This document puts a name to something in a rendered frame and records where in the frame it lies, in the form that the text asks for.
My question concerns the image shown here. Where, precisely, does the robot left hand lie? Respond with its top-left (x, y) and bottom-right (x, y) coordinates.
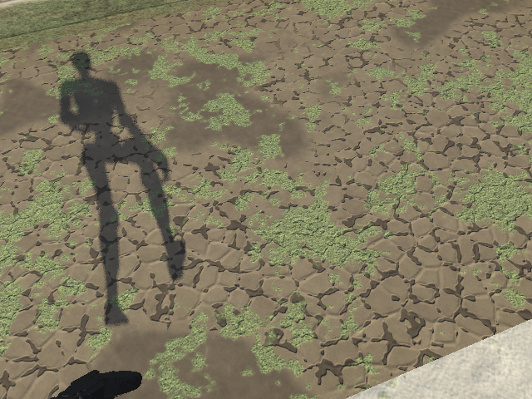
top-left (51, 370), bottom-right (142, 399)

